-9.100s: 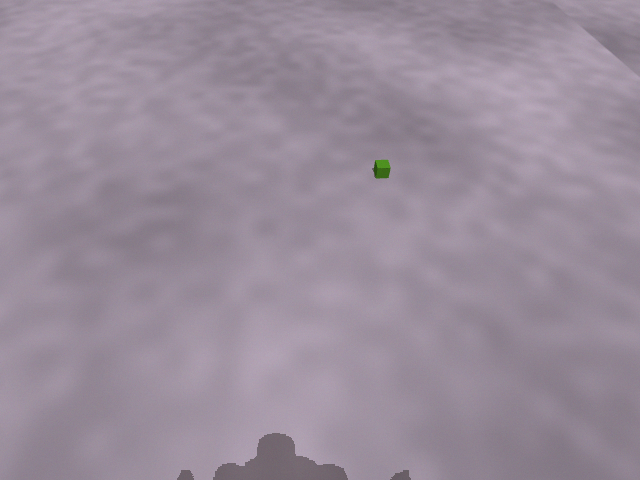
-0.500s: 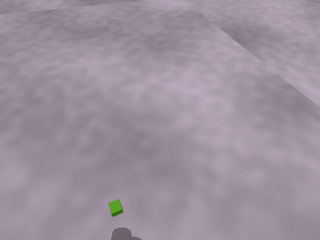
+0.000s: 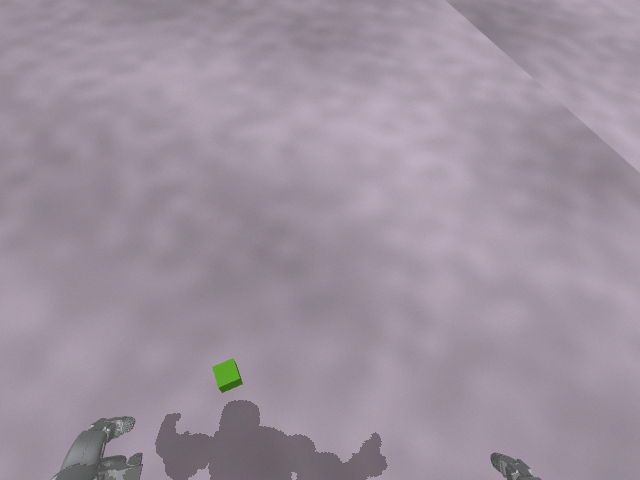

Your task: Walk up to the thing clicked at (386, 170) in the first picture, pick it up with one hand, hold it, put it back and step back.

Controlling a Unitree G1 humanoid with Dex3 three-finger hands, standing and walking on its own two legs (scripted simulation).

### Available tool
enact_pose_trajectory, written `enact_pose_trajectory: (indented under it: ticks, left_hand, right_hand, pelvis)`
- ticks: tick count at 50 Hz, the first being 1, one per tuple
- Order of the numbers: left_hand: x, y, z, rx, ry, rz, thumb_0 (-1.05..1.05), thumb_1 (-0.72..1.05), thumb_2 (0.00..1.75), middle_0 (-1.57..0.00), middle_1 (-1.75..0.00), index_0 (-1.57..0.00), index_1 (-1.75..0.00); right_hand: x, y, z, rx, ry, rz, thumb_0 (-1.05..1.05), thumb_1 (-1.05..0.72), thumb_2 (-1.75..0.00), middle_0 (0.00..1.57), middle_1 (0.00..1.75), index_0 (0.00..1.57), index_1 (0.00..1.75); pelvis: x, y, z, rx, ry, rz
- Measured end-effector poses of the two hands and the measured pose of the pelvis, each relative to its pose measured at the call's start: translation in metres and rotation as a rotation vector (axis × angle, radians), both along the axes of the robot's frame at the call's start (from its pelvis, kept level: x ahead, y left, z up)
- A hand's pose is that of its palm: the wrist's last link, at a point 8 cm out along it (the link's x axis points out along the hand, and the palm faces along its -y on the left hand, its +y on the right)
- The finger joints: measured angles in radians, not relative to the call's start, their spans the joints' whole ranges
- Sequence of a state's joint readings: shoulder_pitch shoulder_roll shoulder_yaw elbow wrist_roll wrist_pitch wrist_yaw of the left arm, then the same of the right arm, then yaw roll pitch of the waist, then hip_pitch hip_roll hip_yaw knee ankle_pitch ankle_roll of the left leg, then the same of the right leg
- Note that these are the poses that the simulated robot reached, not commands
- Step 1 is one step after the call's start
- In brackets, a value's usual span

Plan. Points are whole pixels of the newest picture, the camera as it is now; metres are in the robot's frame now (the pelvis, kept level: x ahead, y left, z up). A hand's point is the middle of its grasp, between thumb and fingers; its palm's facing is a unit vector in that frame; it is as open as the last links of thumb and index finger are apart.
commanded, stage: rise first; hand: left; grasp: from above
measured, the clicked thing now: (227, 375) +0.43 +0.25 -0.74
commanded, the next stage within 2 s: none
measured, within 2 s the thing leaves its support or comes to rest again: neither
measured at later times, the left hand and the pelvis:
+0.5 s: hand out of the picture +0.14 +0.27 -0.21, palm faces -0.15 -0.86 -0.48, open 13.4 cm; pelvis +0.00 +0.01 -0.07, yaw +0 degrees
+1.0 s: hand (159, 443) +0.21 +0.29 -0.37, palm faces -0.36 -0.49 -0.79, open 13.1 cm; pelvis -0.05 +0.01 -0.22, yaw +0 degrees
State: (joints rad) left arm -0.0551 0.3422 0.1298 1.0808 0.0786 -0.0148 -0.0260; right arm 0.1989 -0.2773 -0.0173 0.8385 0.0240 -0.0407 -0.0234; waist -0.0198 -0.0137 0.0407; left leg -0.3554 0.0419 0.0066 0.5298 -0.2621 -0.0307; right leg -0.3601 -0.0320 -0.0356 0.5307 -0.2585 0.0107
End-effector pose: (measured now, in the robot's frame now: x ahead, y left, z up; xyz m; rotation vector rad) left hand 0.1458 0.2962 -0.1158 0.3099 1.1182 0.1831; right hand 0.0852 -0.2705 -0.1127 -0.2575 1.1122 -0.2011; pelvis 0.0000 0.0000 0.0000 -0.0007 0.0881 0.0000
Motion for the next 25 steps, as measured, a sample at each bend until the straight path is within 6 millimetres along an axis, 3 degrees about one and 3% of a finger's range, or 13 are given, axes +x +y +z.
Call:
enact_pose_trajectory:
  ticks: [5, 13, 19, 25]
  left_hand:
    - [0.014, 0.001, -0.003, 0.038, -0.004, -0.050, 0.00, 0.28, 0.86, -0.23, -0.74, -0.24, -0.73]
    - [0.005, 0.006, -0.025, 0.090, 0.050, -0.072, 0.00, -0.22, 0.85, -0.24, -0.87, -0.24, -0.86]
    - [0.001, 0.009, -0.042, 0.129, 0.027, -0.111, 0.00, -0.39, 0.86, -0.26, -0.89, -0.25, -0.89]
    - [-0.004, 0.009, -0.053, 0.168, 0.033, -0.144, 0.00, -0.43, 0.85, -0.27, -0.89, -0.26, -0.90]
  right_hand:
    - [0.001, 0.013, -0.005, 0.032, -0.037, -0.024, 0.01, -0.96, -0.91, 0.20, 0.30, 0.20, 0.30]
    - [0.022, 0.022, -0.018, 0.036, -0.118, 0.007, 0.01, -0.94, -0.91, 0.20, 0.30, 0.20, 0.30]
    - [0.044, 0.025, -0.034, 0.019, -0.176, 0.042, 0.01, -0.94, -0.91, 0.20, 0.30, 0.20, 0.30]
    - [0.064, 0.032, -0.043, 0.019, -0.235, 0.072, 0.01, -0.94, -0.91, 0.20, 0.30, 0.20, 0.30]
  pelvis:
    - [0.002, 0.003, -0.007, -0.002, 0.036, -0.007]
    - [0.004, 0.009, -0.029, -0.008, 0.107, -0.007]
    - [0.004, 0.012, -0.053, -0.015, 0.157, -0.002]
    - [0.002, 0.013, -0.069, -0.025, 0.192, 0.002]
